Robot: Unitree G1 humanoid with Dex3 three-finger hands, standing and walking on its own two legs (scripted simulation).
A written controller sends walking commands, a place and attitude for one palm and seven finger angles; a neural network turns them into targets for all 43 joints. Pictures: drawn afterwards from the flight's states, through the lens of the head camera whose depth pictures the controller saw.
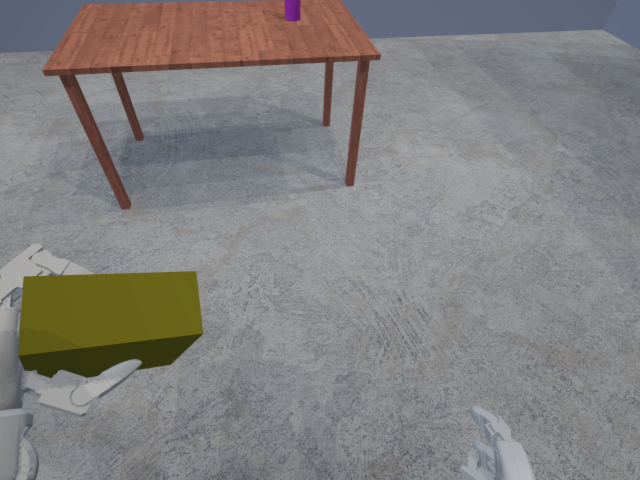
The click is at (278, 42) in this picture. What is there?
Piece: table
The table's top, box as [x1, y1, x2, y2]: [42, 0, 380, 75]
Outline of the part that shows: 380,54 340,0 300,0 300,19 298,21 288,21 284,18 284,0 83,4 42,70 45,75 368,60 379,59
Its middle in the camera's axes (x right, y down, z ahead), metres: -0.41 -0.85 +1.58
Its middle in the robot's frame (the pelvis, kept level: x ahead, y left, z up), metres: +1.72 +0.50 -0.12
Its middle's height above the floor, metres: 0.65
